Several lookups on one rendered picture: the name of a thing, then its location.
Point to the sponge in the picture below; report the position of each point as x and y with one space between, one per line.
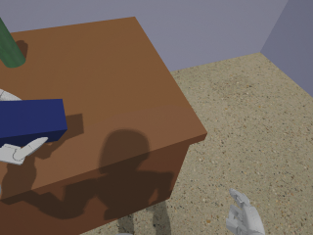
23 121

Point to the left robot hand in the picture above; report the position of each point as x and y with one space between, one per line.
12 154

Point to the table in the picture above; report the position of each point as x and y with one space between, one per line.
129 128

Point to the right robot hand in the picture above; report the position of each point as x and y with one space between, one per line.
244 221

